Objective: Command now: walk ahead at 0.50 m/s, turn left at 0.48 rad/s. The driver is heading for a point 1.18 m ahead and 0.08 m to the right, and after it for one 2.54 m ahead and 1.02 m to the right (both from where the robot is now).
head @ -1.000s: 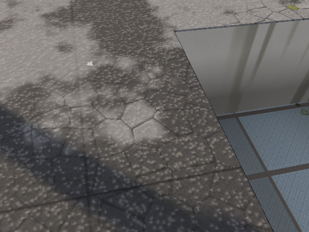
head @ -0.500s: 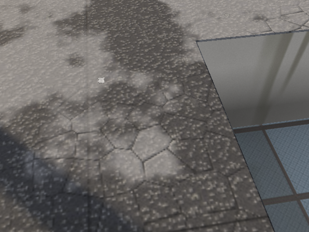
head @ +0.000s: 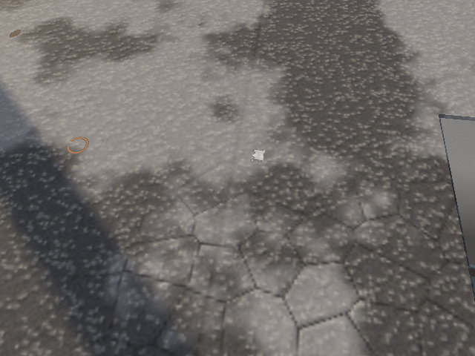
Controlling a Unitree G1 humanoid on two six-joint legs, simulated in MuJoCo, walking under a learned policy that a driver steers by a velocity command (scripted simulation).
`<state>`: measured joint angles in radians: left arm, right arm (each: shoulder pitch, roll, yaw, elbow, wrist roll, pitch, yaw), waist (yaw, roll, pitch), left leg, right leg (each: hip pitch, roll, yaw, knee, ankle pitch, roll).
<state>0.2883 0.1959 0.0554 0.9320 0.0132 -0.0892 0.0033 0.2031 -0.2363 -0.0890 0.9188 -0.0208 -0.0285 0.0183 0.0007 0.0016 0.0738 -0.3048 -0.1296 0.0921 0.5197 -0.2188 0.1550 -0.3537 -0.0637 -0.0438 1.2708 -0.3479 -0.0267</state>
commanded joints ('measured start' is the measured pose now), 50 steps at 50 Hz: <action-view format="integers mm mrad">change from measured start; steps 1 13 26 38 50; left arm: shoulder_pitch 48 -333 -23 194 229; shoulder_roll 88 69 98 123 70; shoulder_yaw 19 -5 21 11 -15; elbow -66 -209 -106 6 -23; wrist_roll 29 15 3 -7 -36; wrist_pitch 13 51 19 -14 -3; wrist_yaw -10 -38 -27 -19 1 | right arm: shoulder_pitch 60 306 184 -131 269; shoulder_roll -74 -89 -74 -23 -221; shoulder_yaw -7 23 30 59 -5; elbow -39 15 -37 -140 -51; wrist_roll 19 11 -3 -8 -60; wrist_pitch -32 -63 -59 -20 -65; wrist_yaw -21 -25 -7 19 -26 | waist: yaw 30 -91 4 32 -139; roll -45 68 19 -69 122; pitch -64 -8 -32 1 -348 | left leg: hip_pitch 200 371 -284 -372 562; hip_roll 298 254 154 236 445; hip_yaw -362 -236 -181 -40 -421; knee -293 -318 768 290 -91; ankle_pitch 358 640 -106 207 28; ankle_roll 141 9 -43 -141 87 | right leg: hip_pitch -228 -355 242 281 8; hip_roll -60 -12 -244 -84 6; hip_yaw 60 -39 447 95 -33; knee -61 -555 -1080 -1148 -231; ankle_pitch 56 355 62 542 387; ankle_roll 26 22 -253 -138 -56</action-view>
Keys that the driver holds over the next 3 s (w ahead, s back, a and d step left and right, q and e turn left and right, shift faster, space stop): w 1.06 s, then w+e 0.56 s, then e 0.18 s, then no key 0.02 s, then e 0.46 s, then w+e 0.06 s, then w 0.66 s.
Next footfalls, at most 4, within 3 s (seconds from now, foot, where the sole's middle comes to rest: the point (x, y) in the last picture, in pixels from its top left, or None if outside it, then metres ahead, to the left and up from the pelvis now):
0.42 right None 0.42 -0.10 -0.76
0.98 left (211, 272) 0.70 0.12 -0.76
1.56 right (264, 197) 0.98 -0.05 -0.76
2.08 left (238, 145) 1.22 0.03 -0.76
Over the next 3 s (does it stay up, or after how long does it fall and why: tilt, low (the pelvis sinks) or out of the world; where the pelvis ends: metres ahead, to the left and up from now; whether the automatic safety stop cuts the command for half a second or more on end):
stays up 1.24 -0.14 -0.01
